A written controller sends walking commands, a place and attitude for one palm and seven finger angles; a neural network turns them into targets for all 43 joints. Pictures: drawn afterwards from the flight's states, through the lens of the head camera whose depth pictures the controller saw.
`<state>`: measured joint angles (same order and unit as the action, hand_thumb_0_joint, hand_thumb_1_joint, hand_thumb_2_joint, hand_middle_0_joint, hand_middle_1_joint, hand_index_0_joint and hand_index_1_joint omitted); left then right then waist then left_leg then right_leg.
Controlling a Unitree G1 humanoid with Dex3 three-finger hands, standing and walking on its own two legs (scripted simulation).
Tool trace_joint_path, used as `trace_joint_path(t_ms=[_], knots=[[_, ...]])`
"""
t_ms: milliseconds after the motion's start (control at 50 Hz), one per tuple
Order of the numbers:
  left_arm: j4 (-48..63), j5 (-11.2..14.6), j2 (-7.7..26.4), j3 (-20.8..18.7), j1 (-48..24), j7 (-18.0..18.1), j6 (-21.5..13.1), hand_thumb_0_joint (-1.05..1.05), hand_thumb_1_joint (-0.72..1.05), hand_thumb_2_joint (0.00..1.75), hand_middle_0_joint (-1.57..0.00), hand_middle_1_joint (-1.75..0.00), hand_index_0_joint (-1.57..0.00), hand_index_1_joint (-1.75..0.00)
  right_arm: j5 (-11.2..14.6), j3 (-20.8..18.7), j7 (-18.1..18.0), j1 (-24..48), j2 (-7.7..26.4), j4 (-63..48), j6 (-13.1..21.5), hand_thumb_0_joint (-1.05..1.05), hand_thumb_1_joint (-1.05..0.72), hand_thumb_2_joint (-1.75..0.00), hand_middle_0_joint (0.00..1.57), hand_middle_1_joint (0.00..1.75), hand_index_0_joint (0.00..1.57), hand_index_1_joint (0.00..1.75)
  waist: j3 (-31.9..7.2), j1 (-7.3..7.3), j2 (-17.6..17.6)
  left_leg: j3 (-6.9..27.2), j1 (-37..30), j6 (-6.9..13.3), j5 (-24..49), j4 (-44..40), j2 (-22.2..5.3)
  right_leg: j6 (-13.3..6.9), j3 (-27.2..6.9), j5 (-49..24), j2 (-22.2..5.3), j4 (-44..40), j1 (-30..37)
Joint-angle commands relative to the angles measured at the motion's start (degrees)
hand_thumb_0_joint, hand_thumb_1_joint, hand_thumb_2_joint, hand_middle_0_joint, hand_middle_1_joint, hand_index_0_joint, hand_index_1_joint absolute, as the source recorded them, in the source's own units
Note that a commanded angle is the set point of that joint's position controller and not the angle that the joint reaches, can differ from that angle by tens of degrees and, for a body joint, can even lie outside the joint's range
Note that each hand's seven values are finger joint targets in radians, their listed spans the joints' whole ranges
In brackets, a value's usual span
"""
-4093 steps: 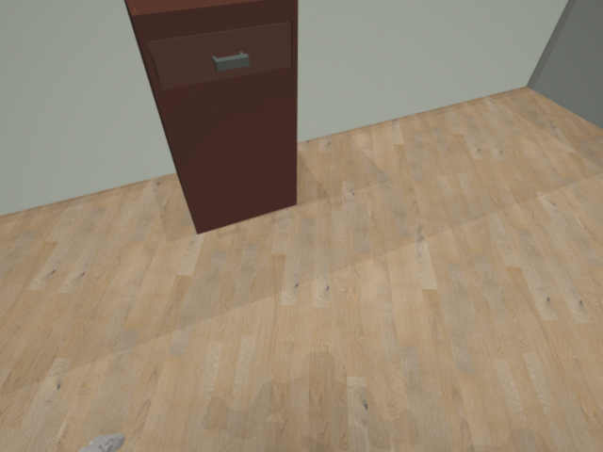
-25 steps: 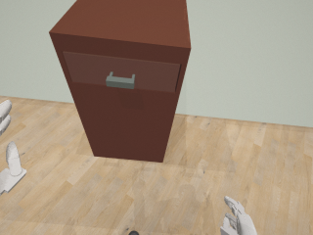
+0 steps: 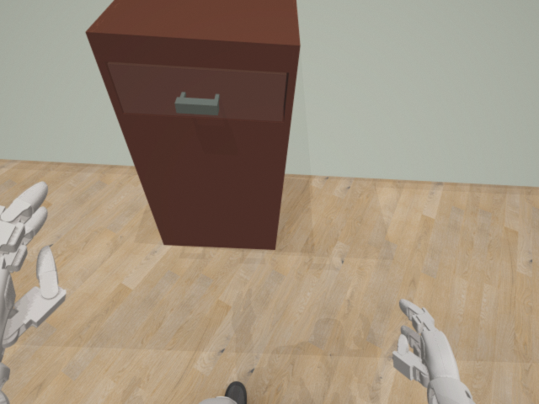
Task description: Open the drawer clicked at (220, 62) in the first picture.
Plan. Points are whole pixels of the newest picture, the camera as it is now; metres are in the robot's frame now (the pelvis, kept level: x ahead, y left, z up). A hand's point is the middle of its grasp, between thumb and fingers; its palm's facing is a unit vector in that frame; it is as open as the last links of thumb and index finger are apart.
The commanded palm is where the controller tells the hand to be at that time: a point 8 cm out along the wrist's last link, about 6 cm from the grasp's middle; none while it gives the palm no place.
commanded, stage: stop stepping back and stand still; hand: left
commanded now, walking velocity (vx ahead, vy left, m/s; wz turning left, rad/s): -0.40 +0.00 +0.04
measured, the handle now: (198, 101) +0.79 +0.24 -0.01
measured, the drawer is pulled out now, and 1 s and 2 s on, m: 0.00 0.00 0.00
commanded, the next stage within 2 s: let the arm hang, fingers relaxed in 0.74 s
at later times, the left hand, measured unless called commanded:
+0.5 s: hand out of the picture +0.07 +0.26 +0.16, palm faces +0.46 -0.78 -0.43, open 7.4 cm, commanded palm +0.02 +0.29 +0.19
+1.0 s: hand out of the picture +0.07 +0.26 -0.05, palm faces +0.12 -0.91 -0.41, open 7.4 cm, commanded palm none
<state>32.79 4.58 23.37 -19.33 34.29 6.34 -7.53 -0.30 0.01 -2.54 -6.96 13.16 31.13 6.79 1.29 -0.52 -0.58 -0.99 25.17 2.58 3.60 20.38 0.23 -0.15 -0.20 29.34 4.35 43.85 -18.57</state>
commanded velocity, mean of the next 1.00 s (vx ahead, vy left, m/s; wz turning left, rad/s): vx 0.13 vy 0.01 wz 0.00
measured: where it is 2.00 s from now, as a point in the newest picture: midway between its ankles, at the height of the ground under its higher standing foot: outside the picture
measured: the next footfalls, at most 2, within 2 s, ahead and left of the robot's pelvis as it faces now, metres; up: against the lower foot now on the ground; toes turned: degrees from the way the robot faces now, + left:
left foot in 0.30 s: -0.05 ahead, +0.12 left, +0.00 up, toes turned +7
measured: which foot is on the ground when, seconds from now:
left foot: down 0.00-0.06, up 0.08-0.28, down 0.30-1.00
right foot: down 0.00-1.00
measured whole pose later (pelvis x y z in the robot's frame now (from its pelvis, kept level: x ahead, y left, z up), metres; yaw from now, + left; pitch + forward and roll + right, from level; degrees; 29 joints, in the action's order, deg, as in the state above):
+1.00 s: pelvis -0.10 +0.02 +0.00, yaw +4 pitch +1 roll +1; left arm -18.8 -2.2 17.0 -5.0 16.3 0.9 0.6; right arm -0.9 -0.6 0.9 -7.3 16.0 44.3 3.5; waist 0.7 0.3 2.7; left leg -3.6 18.1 2.5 -16.5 34.0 1.6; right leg -0.7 2.6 16.4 -1.3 35.4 -19.6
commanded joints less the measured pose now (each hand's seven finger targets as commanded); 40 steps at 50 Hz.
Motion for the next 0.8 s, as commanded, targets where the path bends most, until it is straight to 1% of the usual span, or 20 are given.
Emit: trace_joint_path(t_ms=[0, 20, 40, 60, 100, 120, 180, 240, 300, 340, 380, 460, 500, 540, 560, 600, 640, 680, 720, 780], knots=[[19.8, 0.4, 11.1, -10.1, 4.7, 1.8, -3.8, 0.00, 0.90, 0.90, -0.20, -0.30, -0.20, -0.30, 0.5, -2.9, -0.7, 5.8, 6.7, -9.4, 2.7, 0.00, -0.90, -0.90, 0.20, 0.30, 0.20, 0.30, -7.4, -1.65, 9.0, 4.7, 12.8, -1.8, -35.6, -4.3, -6.7, -2.4, 1.2, -1.5, -2.4, -14.6, 14.0], [22.2, -0.6, 13.9, -12.1, 4.8, 2.1, -4.0, 0.00, 0.90, 0.90, -0.20, -0.30, -0.20, -0.30, 0.7, -3.2, -0.8, 3.7, 5.8, -8.7, 2.3, 0.00, -0.90, -0.90, 0.20, 0.30, 0.20, 0.30, -8.2, -0.51, -0.5, -0.6, 2.8, -5.5, -34.0, 12.4, -0.1, -5.1, -8.4, 9.1, -11.3, -28.4, 0.6], [21.7, -1.2, 13.9, -11.7, 5.1, 2.4, -4.4, 0.00, 0.90, 0.90, -0.20, -0.30, -0.20, -0.30, 0.7, -3.1, -0.7, 2.4, 4.8, -7.6, 1.7, 0.00, -0.90, -0.90, 0.20, 0.30, 0.20, 0.30, -5.7, -0.40, -9.7, 0.6, -3.4, -7.2, -28.8, 36.8, 5.2, -11.4, -31.0, 22.0, -26.6, -41.8, -17.5], [21.3, -1.8, 13.6, -12.2, 0.6, 3.2, -5.6, 0.00, 0.90, 0.90, -0.20, -0.30, -0.20, -0.30, -0.7, -3.1, -0.5, 0.8, 5.7, -5.5, 0.7, 0.00, -0.90, -0.90, 0.20, 0.30, 0.20, 0.30, -2.7, 0.36, -5.9, 4.6, 1.7, -6.4, -28.2, 48.9, 2.9, -12.8, -28.2, 12.8, -28.9, -39.8, -19.7], [16.3, -2.5, 9.9, -10.4, -0.2, 2.1, -4.2, 0.00, 0.90, 0.90, -0.20, -0.30, -0.20, -0.30, 0.1, -3.0, -1.0, -1.0, 4.1, -5.7, -0.4, 0.00, -0.90, -0.90, 0.20, 0.30, 0.20, 0.30, -5.7, 2.61, -3.3, 4.1, 1.9, -5.1, -22.3, 52.1, 0.0, -7.6, -15.7, 9.8, -20.4, -34.1, -17.0], [17.0, -2.4, 9.8, -9.8, -1.5, 1.9, -4.6, 0.00, 0.90, 0.90, -0.20, -0.30, -0.20, -0.30, -0.2, -2.4, -1.4, -0.8, 4.1, -6.5, -0.6, 0.00, -0.90, -0.90, 0.20, 0.30, 0.20, 0.30, -6.9, 2.91, -4.0, 2.3, 0.0, -4.9, -21.3, 44.9, -1.8, -6.0, -9.7, 5.8, -17.9, -31.7, -13.2], [7.0, -2.9, 6.5, -7.1, 0.8, 3.8, -4.6, 0.00, 0.90, 0.90, -0.20, -0.30, -0.20, -0.30, -0.4, -2.0, -4.1, 0.9, 4.5, -5.0, 1.0, 0.00, -0.90, -0.90, 0.20, 0.30, 0.20, 0.30, -4.0, 0.69, -2.8, 0.1, -3.8, -2.5, -27.9, 22.3, -2.3, -6.0, -9.2, 1.3, -17.2, -30.1, -5.5], [5.1, -4.1, 4.5, -4.2, -1.3, 4.0, -4.8, 0.00, 0.90, 0.90, -0.20, -0.30, -0.20, -0.30, -0.8, -1.6, -4.3, -2.3, 6.0, -3.5, 3.0, 0.00, -0.90, -0.90, 0.20, 0.30, 0.20, 0.30, -1.7, 1.09, -1.4, -1.1, -10.1, -0.8, -27.3, 3.1, -1.4, -3.4, -8.5, 2.0, -14.7, -28.4, -2.5], [9.9, -4.1, 6.1, -4.7, -3.6, 4.1, -6.3, 0.00, 0.90, 0.90, -0.20, -0.30, -0.20, -0.30, -0.4, -2.1, -3.4, -2.8, 7.9, -5.3, 3.9, 0.00, -0.90, -0.90, 0.20, 0.30, 0.20, 0.30, -2.0, 0.70, 8.2, 12.8, -9.6, 3.5, -27.2, -3.7, -11.3, 0.0, -1.2, -9.3, -6.5, -14.3, -0.7], [13.0, -4.4, 6.7, -5.5, -3.9, 4.1, -6.6, 0.00, 0.90, 0.90, -0.20, -0.30, -0.20, -0.30, -0.5, -1.0, -3.1, -2.6, 5.7, -4.3, 4.0, 0.00, -0.90, -0.90, 0.20, 0.30, 0.20, 0.30, -2.0, 1.41, 11.3, 16.2, -5.5, 3.9, -35.1, -8.6, -13.7, 1.0, 2.7, -9.2, -5.2, -7.3, 0.2], [14.0, -4.5, 6.6, -5.8, -4.1, 4.2, -6.2, 0.00, 0.90, 0.90, -0.20, -0.30, -0.20, -0.30, -0.4, -1.4, -2.6, -1.8, 6.0, -4.3, 4.7, 0.00, -0.90, -0.90, 0.20, 0.30, 0.20, 0.30, -0.8, 1.08, 9.0, 14.5, -1.1, 3.9, -35.5, -8.2, -14.0, 1.1, 3.1, -10.7, -4.9, -5.7, 3.3], [11.9, -4.1, 6.5, -6.3, -2.4, 4.4, -6.1, 0.00, 0.90, 0.90, -0.20, -0.30, -0.20, -0.30, -0.2, -1.5, -2.1, -1.5, 6.2, -3.4, 5.4, 0.00, -0.90, -0.90, 0.20, 0.30, 0.20, 0.30, -1.7, 0.98, 5.9, 7.0, 0.2, 1.4, -28.3, -0.7, -9.1, -0.5, 1.3, -13.0, -5.9, -15.9, 9.8], [9.5, -3.6, 6.4, -6.7, -2.5, 4.2, -6.5, 0.00, 0.90, 0.90, -0.20, -0.30, -0.20, -0.30, -0.2, -1.7, -1.7, -1.9, 5.9, -3.0, 4.9, 0.00, -0.90, -0.90, 0.20, 0.30, 0.20, 0.30, -3.1, 1.33, 2.2, 2.9, -0.2, -0.1, -27.6, 6.1, -4.8, -3.3, -7.0, -10.8, -9.8, -19.8, 8.2], [7.6, -3.1, 6.3, -6.6, -0.8, 4.0, -6.0, 0.00, 0.90, 0.90, -0.20, -0.30, -0.20, -0.30, 0.2, -2.1, -1.4, -2.0, 5.2, -2.8, 3.9, 0.00, -0.90, -0.90, 0.20, 0.30, 0.20, 0.30, -3.3, 1.42, -5.9, -0.2, -0.8, -1.5, -27.3, 18.2, -1.6, -7.4, -18.4, 0.1, -17.1, -28.5, 4.3], [7.1, -3.0, 6.7, -6.9, -1.3, 4.0, -5.9, 0.00, 0.90, 0.90, -0.20, -0.30, -0.20, -0.30, 0.1, -2.0, -1.3, -2.0, 4.9, -2.6, 3.3, 0.00, -0.90, -0.90, 0.20, 0.30, 0.20, 0.30, -2.9, 1.32, -6.3, -0.8, -0.8, -1.8, -27.5, 22.3, -1.3, -8.9, -20.7, 3.0, -19.7, -30.8, 3.0], [6.5, -3.0, 6.5, -6.9, -1.0, 3.8, -6.1, 0.00, 0.90, 0.90, -0.20, -0.30, -0.20, -0.30, 0.0, -1.6, -1.3, -1.9, 4.6, -2.9, 2.5, 0.00, -0.90, -0.90, 0.20, 0.30, 0.20, 0.30, -2.4, 1.47, -6.6, -0.4, -3.2, -1.6, -26.4, 19.1, -2.2, -8.8, -16.5, 0.7, -19.3, -30.2, 1.5], [8.2, -2.9, 6.2, -6.7, -0.8, 3.8, -6.2, 0.00, 0.90, 0.90, -0.20, -0.30, -0.20, -0.30, 0.0, -1.1, -1.6, -1.4, 4.5, -3.5, 2.4, 0.00, -0.90, -0.90, 0.20, 0.30, 0.20, 0.30, -2.6, 1.86, -2.9, 0.5, -9.6, -1.2, -21.6, 7.3, -2.7, -5.5, -8.6, -5.1, -14.5, -24.8, 0.2], [10.4, -2.7, 5.5, -6.2, 0.2, 3.6, -6.7, 0.00, 0.90, 0.90, -0.20, -0.30, -0.20, -0.30, -0.3, -1.3, -2.1, -0.6, 5.8, -4.6, 2.7, 0.00, -0.90, -0.90, 0.20, 0.30, 0.20, 0.30, -2.3, 1.09, 7.1, 8.3, -10.9, 0.6, -19.4, -0.8, -7.9, -1.5, -3.2, -11.6, -7.5, -16.8, 0.3], [12.9, -3.1, 6.1, -6.5, -1.6, 3.5, -7.0, 0.00, 0.90, 0.90, -0.20, -0.30, -0.20, -0.30, 0.0, -0.8, -2.2, 0.0, 5.1, -4.8, 3.1, 0.00, -0.90, -0.90, 0.20, 0.30, 0.20, 0.30, -2.5, 0.71, 12.2, 13.3, -7.9, 1.5, -23.1, -6.0, -11.9, 0.4, 1.0, -12.8, -5.6, -11.7, 2.4], [13.2, -3.8, 5.8, -5.8, -2.8, 3.8, -6.9, 0.00, 0.90, 0.90, -0.20, -0.30, -0.20, -0.30, 0.0, -0.9, -2.3, -0.9, 5.3, -4.8, 4.0, 0.00, -0.90, -0.90, 0.20, 0.30, 0.20, 0.30, -2.5, 0.26, 8.0, 8.9, -6.5, 0.6, -11.3, -2.6, -10.8, 0.7, 1.8, -19.0, -5.9, -13.9, 7.2]])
